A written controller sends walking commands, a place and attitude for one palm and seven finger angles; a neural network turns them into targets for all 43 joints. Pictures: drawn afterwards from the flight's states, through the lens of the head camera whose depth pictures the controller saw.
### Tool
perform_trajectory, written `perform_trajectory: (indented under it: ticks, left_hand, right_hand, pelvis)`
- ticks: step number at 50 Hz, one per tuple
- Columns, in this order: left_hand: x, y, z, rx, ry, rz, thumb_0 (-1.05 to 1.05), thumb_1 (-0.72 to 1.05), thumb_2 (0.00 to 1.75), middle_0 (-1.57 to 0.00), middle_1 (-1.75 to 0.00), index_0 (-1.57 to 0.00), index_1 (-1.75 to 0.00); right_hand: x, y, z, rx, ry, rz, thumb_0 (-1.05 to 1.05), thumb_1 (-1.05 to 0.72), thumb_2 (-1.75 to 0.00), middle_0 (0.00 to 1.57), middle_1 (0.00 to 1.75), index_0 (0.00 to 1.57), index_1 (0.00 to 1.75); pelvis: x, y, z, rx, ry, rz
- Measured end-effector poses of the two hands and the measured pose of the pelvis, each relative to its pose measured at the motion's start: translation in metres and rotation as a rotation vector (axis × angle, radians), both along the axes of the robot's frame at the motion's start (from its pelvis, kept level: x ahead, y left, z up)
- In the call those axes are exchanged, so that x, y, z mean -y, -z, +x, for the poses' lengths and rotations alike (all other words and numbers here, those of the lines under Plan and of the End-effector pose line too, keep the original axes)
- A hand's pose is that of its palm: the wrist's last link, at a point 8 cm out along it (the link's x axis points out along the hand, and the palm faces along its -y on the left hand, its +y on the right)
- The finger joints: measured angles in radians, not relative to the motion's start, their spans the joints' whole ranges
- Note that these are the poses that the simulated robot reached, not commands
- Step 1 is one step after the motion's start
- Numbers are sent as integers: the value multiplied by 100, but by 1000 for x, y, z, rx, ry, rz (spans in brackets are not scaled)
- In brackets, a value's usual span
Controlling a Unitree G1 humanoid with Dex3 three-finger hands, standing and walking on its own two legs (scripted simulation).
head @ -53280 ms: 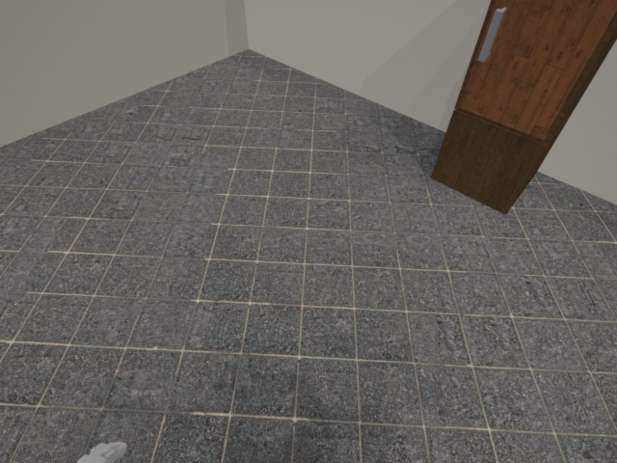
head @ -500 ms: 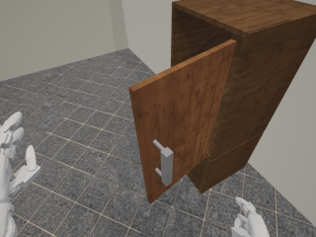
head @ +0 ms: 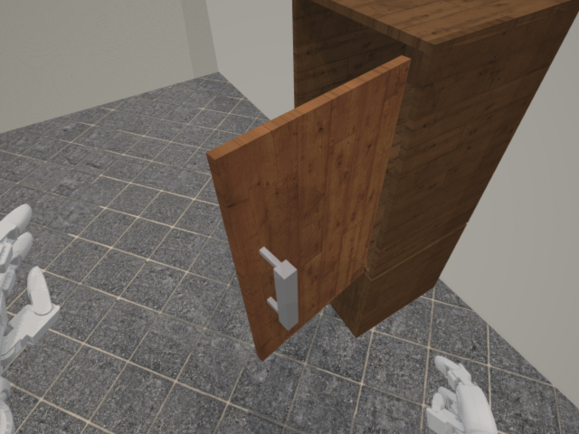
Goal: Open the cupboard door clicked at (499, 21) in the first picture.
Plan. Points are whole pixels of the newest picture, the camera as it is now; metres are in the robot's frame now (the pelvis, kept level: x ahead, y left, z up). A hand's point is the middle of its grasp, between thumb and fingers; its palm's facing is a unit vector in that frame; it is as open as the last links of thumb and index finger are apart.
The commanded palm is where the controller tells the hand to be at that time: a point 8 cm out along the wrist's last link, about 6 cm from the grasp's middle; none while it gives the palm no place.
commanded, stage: step back with the hand held close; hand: left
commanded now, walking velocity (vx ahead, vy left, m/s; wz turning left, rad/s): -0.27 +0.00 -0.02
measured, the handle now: (278, 289) +0.35 +0.06 -0.04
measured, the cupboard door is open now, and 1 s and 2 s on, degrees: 100 100 100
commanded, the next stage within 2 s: stop stepping back and stand still in 0.88 s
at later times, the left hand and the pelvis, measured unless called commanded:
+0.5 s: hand out of the picture +0.11 +0.30 +0.15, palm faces +0.41 -0.76 -0.50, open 7.4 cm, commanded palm +0.05 +0.33 +0.17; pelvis -0.09 +0.03 -0.01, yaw +1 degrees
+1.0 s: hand out of the picture -0.03 +0.32 +0.17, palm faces +0.56 -0.71 -0.42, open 7.4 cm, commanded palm -0.10 +0.34 +0.17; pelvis -0.20 +0.03 -0.02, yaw +7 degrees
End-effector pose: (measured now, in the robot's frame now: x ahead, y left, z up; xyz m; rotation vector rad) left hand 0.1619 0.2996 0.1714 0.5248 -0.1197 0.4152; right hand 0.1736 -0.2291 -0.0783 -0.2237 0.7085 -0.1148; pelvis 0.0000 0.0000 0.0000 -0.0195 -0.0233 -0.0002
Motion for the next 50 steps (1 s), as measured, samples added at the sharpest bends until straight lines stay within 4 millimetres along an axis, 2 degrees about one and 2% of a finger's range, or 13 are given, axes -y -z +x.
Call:
perform_trajectory:
  ticks: [7,15,22,28,32,36,42,45,50]
  left_hand:
    - [3,6,-8,-60,79,22,2,89,90,-21,-31,-21,-30]
    - [-14,-3,-38,7,93,66,2,88,90,-22,-31,-21,-30]
    - [-27,1,-75,50,63,82,2,89,90,-22,-31,-21,-30]
    - [-32,5,-110,93,13,100,2,88,90,-22,-31,-21,-30]
    - [-31,-2,-143,140,-22,131,2,88,90,-22,-31,-21,-30]
    - [-35,-7,-176,160,-51,149,2,88,90,-22,-31,-21,-30]
    - [-52,2,-196,204,-64,95,1,88,90,-22,-31,-21,-30]
    - [-58,-4,-206,221,-64,111,2,88,90,-22,-31,-21,-30]
    - [-56,-12,-241,239,-59,108,2,88,90,-21,-31,-21,-30]
  right_hand:
    - [11,-4,-23,-41,77,-41,1,-90,-90,20,30,20,30]
    - [1,-10,-57,-33,98,-60,1,-90,-90,20,30,20,30]
    - [-16,-7,-87,-4,60,-54,1,-90,-90,20,30,20,30]
    - [-25,4,-111,-20,-4,-58,1,-90,-90,21,30,20,30]
    - [-28,13,-121,-36,-63,-60,1,-90,-90,21,30,20,31]
    - [-31,16,-128,-39,-84,-63,1,-90,-90,21,30,21,31]
    - [-41,14,-149,-25,-86,-97,1,-90,-90,21,30,20,30]
    - [-51,11,-162,-10,-97,-75,1,-90,-90,20,30,20,30]
    - [-64,4,-180,16,-117,-19,1,-90,-90,21,30,20,30]
  pelvis:
    - [-9,1,-16,-23,14,5]
    - [-19,3,-45,-16,19,0]
    - [-27,10,-75,-3,11,-8]
    - [-25,17,-100,10,-64,-14]
    - [-21,22,-115,18,-127,-9]
    - [-23,25,-131,15,-119,-6]
    - [-34,27,-163,17,-130,-38]
    - [-32,24,-181,13,-165,-77]
    - [-28,22,-203,-36,-120,-72]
